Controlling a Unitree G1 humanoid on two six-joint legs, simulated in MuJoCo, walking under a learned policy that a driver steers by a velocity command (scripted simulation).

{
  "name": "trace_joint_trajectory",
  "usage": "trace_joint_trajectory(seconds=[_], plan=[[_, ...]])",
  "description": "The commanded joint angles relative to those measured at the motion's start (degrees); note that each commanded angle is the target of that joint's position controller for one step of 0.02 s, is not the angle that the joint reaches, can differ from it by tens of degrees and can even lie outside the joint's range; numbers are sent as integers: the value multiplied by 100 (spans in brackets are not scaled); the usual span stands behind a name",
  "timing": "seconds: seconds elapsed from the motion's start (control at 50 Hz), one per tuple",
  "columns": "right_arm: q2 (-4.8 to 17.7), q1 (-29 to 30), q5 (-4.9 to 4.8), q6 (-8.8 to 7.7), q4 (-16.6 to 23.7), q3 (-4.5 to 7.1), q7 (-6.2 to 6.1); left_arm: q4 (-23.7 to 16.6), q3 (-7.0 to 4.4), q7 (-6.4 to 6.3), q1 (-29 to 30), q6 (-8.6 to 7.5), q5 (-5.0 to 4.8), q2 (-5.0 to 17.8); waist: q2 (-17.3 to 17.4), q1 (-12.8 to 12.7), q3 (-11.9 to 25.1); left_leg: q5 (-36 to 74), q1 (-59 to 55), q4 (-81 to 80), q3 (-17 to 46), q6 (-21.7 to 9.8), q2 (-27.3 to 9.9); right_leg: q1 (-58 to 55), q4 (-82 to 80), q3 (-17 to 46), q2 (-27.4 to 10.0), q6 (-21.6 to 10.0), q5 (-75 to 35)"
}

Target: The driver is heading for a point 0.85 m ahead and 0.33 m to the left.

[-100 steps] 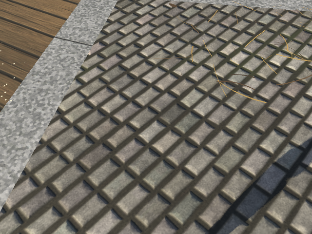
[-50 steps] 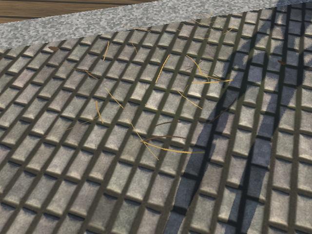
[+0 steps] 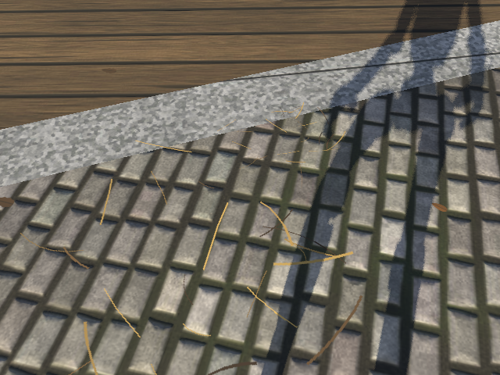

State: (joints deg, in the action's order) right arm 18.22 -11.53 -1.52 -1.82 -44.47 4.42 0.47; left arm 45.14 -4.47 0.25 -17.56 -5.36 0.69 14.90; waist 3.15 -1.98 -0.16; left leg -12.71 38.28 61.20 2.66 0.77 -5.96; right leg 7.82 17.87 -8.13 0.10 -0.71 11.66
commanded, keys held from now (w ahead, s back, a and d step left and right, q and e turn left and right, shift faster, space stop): w+q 0.84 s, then w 0.16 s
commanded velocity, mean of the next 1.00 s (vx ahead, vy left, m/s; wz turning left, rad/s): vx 0.50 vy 0.00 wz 0.54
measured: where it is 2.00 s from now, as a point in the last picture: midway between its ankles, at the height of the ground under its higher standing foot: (159, 280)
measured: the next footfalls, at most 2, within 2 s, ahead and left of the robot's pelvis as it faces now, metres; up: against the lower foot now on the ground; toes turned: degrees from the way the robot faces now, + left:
left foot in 0.26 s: +0.29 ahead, +0.17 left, +0.00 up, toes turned +12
right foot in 0.74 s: +0.61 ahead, +0.07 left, +0.00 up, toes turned +30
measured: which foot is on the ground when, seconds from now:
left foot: up 0.00-0.24, down 0.26-0.76, up 0.78-1.00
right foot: down 0.00-0.24, up 0.26-0.72, down 0.74-1.00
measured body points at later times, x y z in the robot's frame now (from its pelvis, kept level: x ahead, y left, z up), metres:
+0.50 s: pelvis +0.26 +0.09 +0.00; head +0.29 +0.12 +0.45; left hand +0.36 +0.41 -0.09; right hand +0.42 -0.15 -0.11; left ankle +0.25 +0.16 -0.74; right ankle +0.40 -0.07 -0.67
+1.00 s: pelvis +0.54 +0.15 +0.00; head +0.56 +0.16 +0.45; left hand +0.43 +0.41 -0.12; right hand +0.82 +0.01 -0.09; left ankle +0.51 +0.32 -0.68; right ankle +0.58 +0.05 -0.74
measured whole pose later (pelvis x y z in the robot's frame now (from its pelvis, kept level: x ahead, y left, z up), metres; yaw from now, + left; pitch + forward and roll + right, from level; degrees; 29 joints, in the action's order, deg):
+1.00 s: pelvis +0.54 +0.15 +0.00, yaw +34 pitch +1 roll -2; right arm 17.8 -11.8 -1.0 -1.3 -37.3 4.1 0.1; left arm 46.3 -3.8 0.9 -17.9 -5.7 0.2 15.3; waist 2.8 -2.9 -1.2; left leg -14.7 36.7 57.7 4.3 -0.1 -4.0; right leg 8.5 18.7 -4.8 1.6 -1.3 11.7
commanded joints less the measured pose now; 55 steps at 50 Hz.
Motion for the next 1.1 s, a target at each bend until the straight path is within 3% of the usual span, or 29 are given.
trace_joint_trajectory(seconds=[0.02, 0.08, 0.16, 0.2, 0.22, 0.24, 0.26, 0.28, 0.3, 0.32, 0.34, 0.36, 0.38, 0.4, 0.46, 0.56, 0.66, 0.7, 0.72, 0.74, 0.76, 0.78, 0.8, 0.82, 0.86, 0.9, 0.96, 1.02, 1.1], plan=[[14, 45, 29, -4, 392, -29, 81, -360, -196, -73, 461, -123, 2, 795, -647, 190, -154, 874, 255, -743, 198, 20, -215, -94, -1027, 622, -1569, -976, -1352], [-34, 652, 40, -25, 599, -78, 196, -259, -254, -111, 290, -76, -46, 974, -577, -30, -313, 1372, 38, -1643, -118, -91, -100, -224, -1026, 161, -1556, -838, -1316], [99, 1125, 34, -2, 888, -54, 301, -92, -335, -113, 63, 49, -179, 1172, -607, -126, -474, 847, 36, -2236, -395, -364, 26, -891, -705, -105, -1761, -671, -1648], [262, 952, 47, 17, 953, 33, 318, -73, -380, -127, 99, 129, -227, 1348, -756, 69, -240, 251, -507, -2334, -728, -588, 358, -1125, -12, -287, -1765, -546, -3352], [421, 472, 37, 29, 868, 134, 305, -78, -394, -135, 151, 184, -256, 1423, -794, 371, 78, 80, -1198, -2435, -931, -732, 634, -1110, 760, -422, -1677, -453, -4297], [714, -450, 13, 42, 620, 314, 255, -95, -353, -146, 188, 223, -274, 1354, -673, 865, 553, 373, -2508, -2768, -1039, -934, 967, -719, 1976, -621, -1439, -269, -4548], [1264, -1359, -4, 101, 412, 532, 133, -197, -244, -170, 60, 191, -118, 1101, -48, 1189, 1073, 586, -4254, -2862, 97, -1266, 383, 705, 3802, -666, -1197, 53, -2804], [1892, -1035, -13, 42, 514, 568, 113, -550, 21, -120, -415, 30, 75, 252, 1399, 378, 1524, -511, -5781, -3647, 3530, -2337, -997, 3175, 5741, 71, 15, 404, 2247], [1444, -1236, 28, -48, 705, 433, 158, -616, -26, -54, 194, -183, -174, 754, 653, 868, 2144, -1250, -6028, -4455, 4599, -2452, -1327, 3773, 6297, 1306, 42, 292, 2311], [1083, -1092, 56, -130, 616, 336, 174, -744, -84, -17, 653, -273, -362, 984, 357, 907, 1340, -907, -5586, -4511, 3796, -2171, -1204, 4253, 6205, 1290, -207, 149, 1764], [891, -791, 25, -167, 647, 273, 162, -713, -50, -51, 703, -322, -264, 915, -15, 688, 896, -405, -4770, -4445, 3099, -1962, -958, 4051, 5731, 1287, -465, 53, 1269], [690, -370, 52, -165, 725, 209, 143, -641, -82, -99, 687, -319, -92, 941, -158, 431, 587, 261, -3925, -4440, 2527, -1804, -728, 3591, 5217, 1300, -642, 63, 957], [565, -133, 139, -164, 842, 155, 116, -617, -122, -102, 561, -254, -31, 986, -95, 217, 486, 764, -3355, -4564, 2234, -1774, -605, 3161, 4987, 1347, -743, 72, 744], [578, -50, 170, -172, 893, 159, 98, -635, -133, -93, 512, -182, -22, 972, -1, 122, 452, 1131, -3028, -4659, 2137, -1831, -556, 2919, 4783, 1340, -743, 125, 690], [703, -184, 104, -208, 822, 196, -5, -717, -68, -96, 742, -49, 36, 724, -141, 105, 262, 1783, -2521, -4797, 1538, -1788, -311, 2827, 3912, 1158, -628, 338, 168], [775, -620, 26, -150, 653, 226, -119, -957, 62, 3, 1782, -83, -20, 479, 97, 514, 42, 1157, -2336, -4712, 1193, -1376, 79, 2400, 1835, 1082, -196, 431, -1594], [735, -998, -8, -57, 508, 228, -155, -1112, -10, 135, 2170, -197, -107, 722, 244, 614, -7, 773, -2999, -4130, 1925, -1257, -173, 2148, 1021, 1257, 10, 262, -1292], [736, -918, 5, -18, 533, 241, -166, -1062, -77, 139, 1868, -250, -125, 830, 448, 419, 55, 1016, -3155, -3786, 2183, -1154, -207, 1713, 874, 1210, 48, 100, -796], [636, -809, 9, -10, 582, 206, -160, -945, -147, 109, 1398, -278, -108, 921, 462, 146, 256, 1343, -3070, -3401, 2117, -1023, -19, 1011, 621, 1107, 62, -49, -870], [375, -714, 48, -32, 683, 110, -135, -858, -233, 68, 701, -306, -10, 1136, 280, -206, 869, 1350, -2654, -2358, 1827, -822, 269, -267, 779, 1498, -460, -351, -880], [39, -1161, 28, -69, 831, 1, -142, -768, -353, 17, -129, -284, 109, 1613, -801, -275, 1808, -13, -1051, -433, 1080, -398, 958, -2411, 770, 3266, -1744, -1063, -380], [165, -1531, -60, -103, 900, -38, -152, -582, -351, 70, -405, -200, -16, 1517, -2194, -157, 2123, -2189, 320, 855, 764, -228, 1036, -3056, 203, 5284, -2518, -1566, 1032], [698, -1223, -97, -87, 806, 92, -144, -682, -215, 57, -135, -154, -100, 1017, -1416, -259, 1298, -1815, 799, 1367, 853, -174, 660, -2423, -17, 4871, -2353, -1354, 1872], [808, -712, -39, -49, 889, 127, -136, -724, -147, 22, 114, -87, -78, 814, -959, -294, 688, -1350, 823, 1453, 615, -140, 466, -1698, -79, 3994, -2101, -1114, 1577], [618, -333, 66, -15, 1001, 141, -101, -653, -42, 15, 482, -51, 1, 587, -715, -62, 21, -794, 476, 949, 517, -146, 163, -484, -415, 2888, -1600, -953, 530], [319, -504, -2, 17, 984, 78, -58, -540, -36, 38, 526, -101, 1, 579, -948, 119, -65, -658, 64, 591, 445, -132, 55, 38, -684, 2374, -1432, -1021, 26], [128, -236, 56, 4, 1056, -4, -48, -345, -103, 59, 439, -162, -47, 812, -766, 156, -111, -238, 175, -220, 369, -70, 41, 41, -906, 1845, -1459, -1196, -787], [33, 212, 97, -87, 1108, -91, 39, -214, -128, 56, 397, -118, -116, 964, -646, 47, -113, 662, -46, -1373, 115, -67, 11, -43, -957, 1274, -1306, -1121, -1274], [12, 964, 45, -180, 1284, -142, 147, 34, -152, 52, -52, -15, -214, 1167, -678, -241, -233, 1166, -448, -2450, -226, -124, 171, -276, -881, 1005, -1325, -982, -1344]])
